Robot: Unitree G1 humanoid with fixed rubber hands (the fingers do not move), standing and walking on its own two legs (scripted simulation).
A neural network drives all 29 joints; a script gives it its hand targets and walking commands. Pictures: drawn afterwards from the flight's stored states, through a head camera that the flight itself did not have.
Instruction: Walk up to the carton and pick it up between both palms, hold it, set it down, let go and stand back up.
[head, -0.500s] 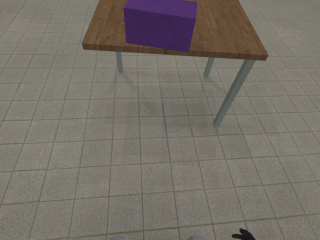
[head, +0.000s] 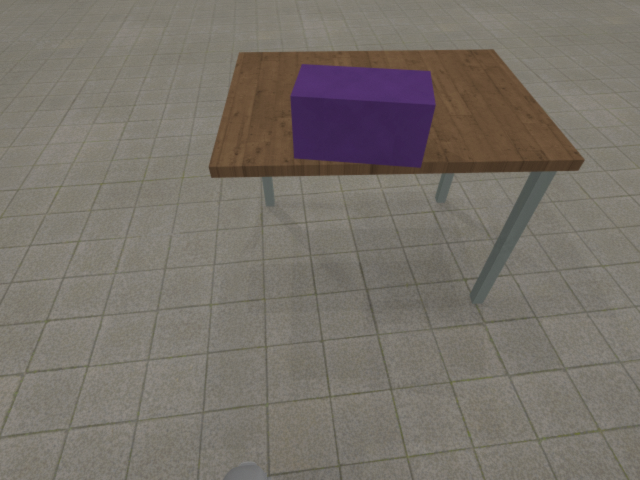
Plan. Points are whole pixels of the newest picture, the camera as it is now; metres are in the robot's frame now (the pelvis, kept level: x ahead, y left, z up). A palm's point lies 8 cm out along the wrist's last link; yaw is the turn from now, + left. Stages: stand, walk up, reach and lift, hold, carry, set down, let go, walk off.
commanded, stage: walk up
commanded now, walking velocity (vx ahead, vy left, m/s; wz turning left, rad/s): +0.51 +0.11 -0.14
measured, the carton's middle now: (360, 115) +0.91 -0.04 -0.01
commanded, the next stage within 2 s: none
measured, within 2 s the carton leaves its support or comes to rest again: neither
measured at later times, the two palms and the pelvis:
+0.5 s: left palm (187, 308) +0.42 +0.28 -0.13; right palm out of the picture +0.14 -0.17 -0.11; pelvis +0.25 +0.06 +0.00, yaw -2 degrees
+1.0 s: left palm (200, 312) +0.43 +0.27 -0.16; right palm (437, 269) +0.54 -0.19 -0.13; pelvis +0.43 +0.03 -0.01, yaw -1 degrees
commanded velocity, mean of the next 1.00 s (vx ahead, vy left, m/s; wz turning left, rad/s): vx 0.31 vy -0.06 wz -0.02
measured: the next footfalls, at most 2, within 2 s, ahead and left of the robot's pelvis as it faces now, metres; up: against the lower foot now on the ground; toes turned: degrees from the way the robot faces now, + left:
left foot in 0.10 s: +0.18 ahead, +0.20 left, +0.00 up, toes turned +9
right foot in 0.58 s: +0.47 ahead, -0.09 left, +0.00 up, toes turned -8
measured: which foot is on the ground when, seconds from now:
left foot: up 0.00-0.08, down 0.10-0.60, up 0.62-0.92, down 0.94-1.00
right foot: down 0.00-0.10, up 0.12-0.56, down 0.58-1.00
